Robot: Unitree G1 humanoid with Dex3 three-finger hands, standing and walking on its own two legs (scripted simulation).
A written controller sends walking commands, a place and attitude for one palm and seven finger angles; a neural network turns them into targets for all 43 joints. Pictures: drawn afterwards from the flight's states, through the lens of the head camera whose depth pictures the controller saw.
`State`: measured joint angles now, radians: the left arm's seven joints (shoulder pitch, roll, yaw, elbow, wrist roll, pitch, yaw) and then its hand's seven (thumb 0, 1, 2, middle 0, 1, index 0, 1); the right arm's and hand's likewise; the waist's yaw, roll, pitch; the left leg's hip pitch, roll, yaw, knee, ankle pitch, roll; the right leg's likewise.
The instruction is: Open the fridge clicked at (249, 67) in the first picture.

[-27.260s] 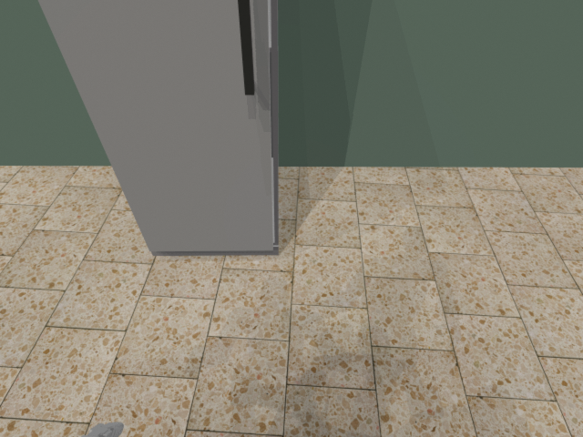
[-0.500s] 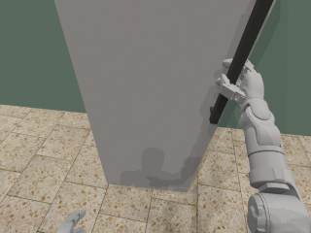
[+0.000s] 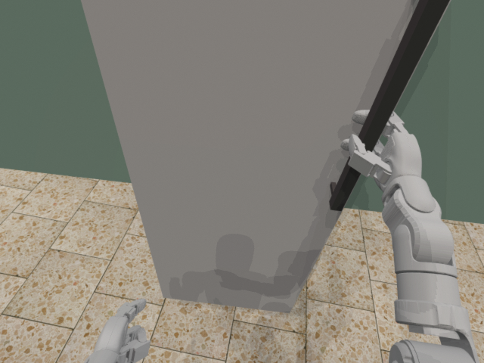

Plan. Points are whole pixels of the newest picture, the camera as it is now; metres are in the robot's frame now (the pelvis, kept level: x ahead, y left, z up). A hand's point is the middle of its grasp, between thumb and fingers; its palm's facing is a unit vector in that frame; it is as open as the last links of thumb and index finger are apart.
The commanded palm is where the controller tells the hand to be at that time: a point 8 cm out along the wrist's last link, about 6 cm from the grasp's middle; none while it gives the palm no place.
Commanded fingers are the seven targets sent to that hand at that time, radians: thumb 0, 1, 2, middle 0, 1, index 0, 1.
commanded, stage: pull the door a little, standing still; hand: right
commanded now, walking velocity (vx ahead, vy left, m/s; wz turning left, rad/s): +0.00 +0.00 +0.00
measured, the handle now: (368, 122) +0.45 -0.16 +0.22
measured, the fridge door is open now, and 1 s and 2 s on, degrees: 0 14 50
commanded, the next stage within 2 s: walk backward, drawing the door open in 0.24 s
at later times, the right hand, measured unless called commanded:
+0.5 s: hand (360, 190) +0.32 -0.13 +0.19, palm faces +0.03 +0.97 -0.25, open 7.0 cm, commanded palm +0.29 -0.19 +0.19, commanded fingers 0.00 -0.90 -0.90 0.45 1.40 0.45 1.40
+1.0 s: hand (346, 201) +0.31 -0.11 +0.18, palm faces +0.46 +0.83 -0.32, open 7.0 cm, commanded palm +0.25 -0.14 +0.19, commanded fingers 0.00 -0.90 -0.90 0.45 1.40 0.45 1.40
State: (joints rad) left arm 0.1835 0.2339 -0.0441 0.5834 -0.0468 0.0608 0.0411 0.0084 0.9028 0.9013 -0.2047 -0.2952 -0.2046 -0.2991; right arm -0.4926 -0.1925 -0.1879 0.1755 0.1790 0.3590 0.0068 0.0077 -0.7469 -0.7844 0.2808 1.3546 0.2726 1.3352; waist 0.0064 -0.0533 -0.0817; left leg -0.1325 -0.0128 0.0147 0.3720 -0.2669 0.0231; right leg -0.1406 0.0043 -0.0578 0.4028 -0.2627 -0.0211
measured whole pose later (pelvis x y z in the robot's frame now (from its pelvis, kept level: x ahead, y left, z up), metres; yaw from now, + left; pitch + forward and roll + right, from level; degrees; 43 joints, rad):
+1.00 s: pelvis +0.09 +0.11 -0.03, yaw -7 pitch -3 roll -2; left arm 0.14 0.18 -0.03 0.63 0.02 -0.07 0.07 0.01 0.90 0.90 -0.21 -0.30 -0.21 -0.30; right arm 0.27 -0.26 -0.25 -0.54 0.06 -0.05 -0.14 -0.14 -0.60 -0.83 0.46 1.40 0.16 1.35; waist 0.00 -0.07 0.10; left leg -0.45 -0.01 0.07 0.58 -0.08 0.10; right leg -0.34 0.05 0.16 0.99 -0.54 0.01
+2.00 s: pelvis +0.03 +0.41 -0.01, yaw -47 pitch -2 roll +2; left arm 0.12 0.16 0.03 0.62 0.03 -0.13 0.06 0.01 0.90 0.90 -0.20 -0.29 -0.20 -0.30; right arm 0.06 -0.31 -0.20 -0.52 0.02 -0.13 -0.07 -0.11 -0.54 -0.80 0.46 1.40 0.26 1.38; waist 0.04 0.03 0.20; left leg -0.53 -0.02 0.06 1.16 -0.51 -0.03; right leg -0.24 -0.03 -0.06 0.55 -0.28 -0.05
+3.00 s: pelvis +0.22 +0.63 -0.02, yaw -79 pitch -1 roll +2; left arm 0.11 0.18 -0.03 0.64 -0.01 -0.11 0.06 0.01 0.90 0.90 -0.21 -0.30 -0.21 -0.30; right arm -0.05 -0.33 -0.31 -0.31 0.08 -0.07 -0.13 -0.07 -0.63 -0.83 0.46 1.41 0.24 1.35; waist -0.02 -0.06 0.13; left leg -0.25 0.01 0.04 0.54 -0.28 -0.02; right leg -0.55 -0.04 0.13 0.94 -0.45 0.05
